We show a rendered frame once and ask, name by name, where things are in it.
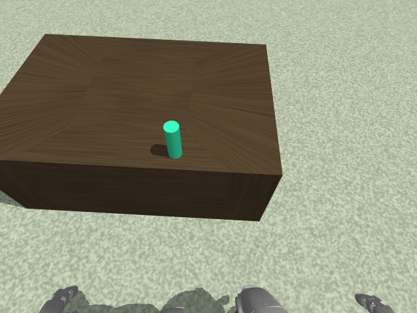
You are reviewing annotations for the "can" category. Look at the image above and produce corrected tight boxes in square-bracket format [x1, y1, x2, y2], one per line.
[163, 121, 182, 159]

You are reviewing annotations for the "right robot hand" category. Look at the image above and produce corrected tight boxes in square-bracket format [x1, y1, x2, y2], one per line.
[355, 293, 395, 313]

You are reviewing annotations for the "left robot hand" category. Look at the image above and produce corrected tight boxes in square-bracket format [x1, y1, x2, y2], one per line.
[39, 286, 79, 313]

